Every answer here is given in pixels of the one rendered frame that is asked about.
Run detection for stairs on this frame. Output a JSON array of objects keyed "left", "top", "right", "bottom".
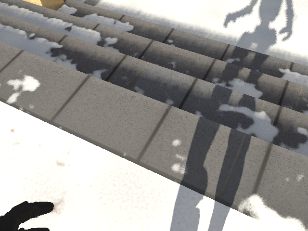
[{"left": 0, "top": 0, "right": 308, "bottom": 157}]

